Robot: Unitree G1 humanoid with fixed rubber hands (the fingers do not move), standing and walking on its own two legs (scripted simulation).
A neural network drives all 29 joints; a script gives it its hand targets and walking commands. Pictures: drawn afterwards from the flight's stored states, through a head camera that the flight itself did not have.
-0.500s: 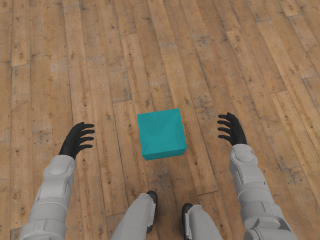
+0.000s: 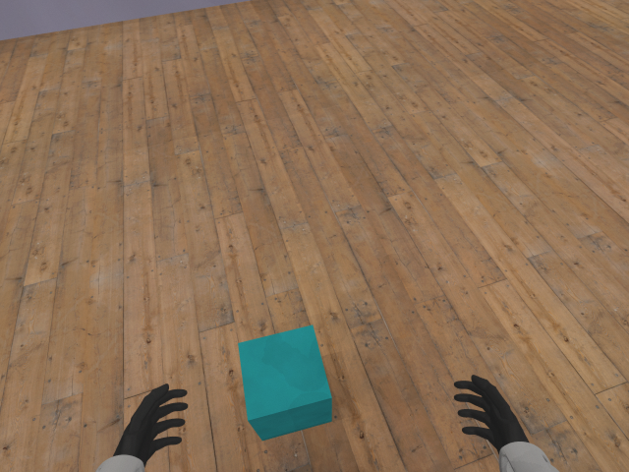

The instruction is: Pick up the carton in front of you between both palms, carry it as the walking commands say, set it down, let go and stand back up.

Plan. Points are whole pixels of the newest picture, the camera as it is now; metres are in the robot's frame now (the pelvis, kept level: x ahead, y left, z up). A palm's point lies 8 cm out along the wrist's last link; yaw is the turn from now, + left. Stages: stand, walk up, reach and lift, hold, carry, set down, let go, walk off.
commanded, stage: let go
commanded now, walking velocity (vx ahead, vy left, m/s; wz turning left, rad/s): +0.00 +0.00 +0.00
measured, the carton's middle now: (287, 384) +0.42 +0.10 -0.65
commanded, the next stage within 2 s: stand in 0.40 s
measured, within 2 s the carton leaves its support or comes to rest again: neither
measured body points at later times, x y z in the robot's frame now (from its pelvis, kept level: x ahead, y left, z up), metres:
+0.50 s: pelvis -0.01 +0.03 +0.00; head +0.00 +0.03 +0.45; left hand +0.17 +0.30 -0.07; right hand +0.16 -0.22 -0.09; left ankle -0.01 +0.15 -0.74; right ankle -0.06 -0.07 -0.74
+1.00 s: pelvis +0.02 +0.07 +0.00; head +0.02 +0.09 +0.45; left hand +0.16 +0.36 -0.11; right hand +0.14 -0.23 -0.09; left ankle -0.01 +0.15 -0.74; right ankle -0.06 -0.07 -0.74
